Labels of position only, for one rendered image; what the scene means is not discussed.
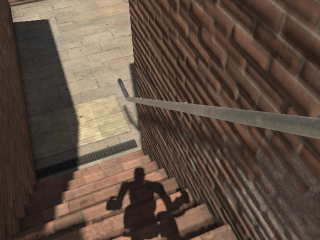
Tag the stairs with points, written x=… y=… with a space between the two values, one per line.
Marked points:
x=125 y=198

